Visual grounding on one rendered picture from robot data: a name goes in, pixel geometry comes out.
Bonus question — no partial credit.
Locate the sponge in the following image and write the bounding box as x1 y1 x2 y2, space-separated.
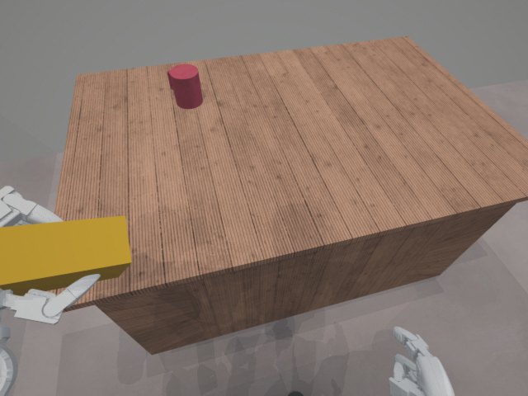
0 215 132 296

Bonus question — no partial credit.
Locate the robot right hand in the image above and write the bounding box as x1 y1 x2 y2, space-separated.
389 326 455 396

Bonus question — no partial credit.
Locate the robot left hand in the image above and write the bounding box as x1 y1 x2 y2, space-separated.
0 186 101 325

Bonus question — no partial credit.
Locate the left robot forearm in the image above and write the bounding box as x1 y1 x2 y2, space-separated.
0 324 18 396

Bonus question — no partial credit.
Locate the table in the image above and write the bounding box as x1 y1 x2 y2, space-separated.
46 36 528 355

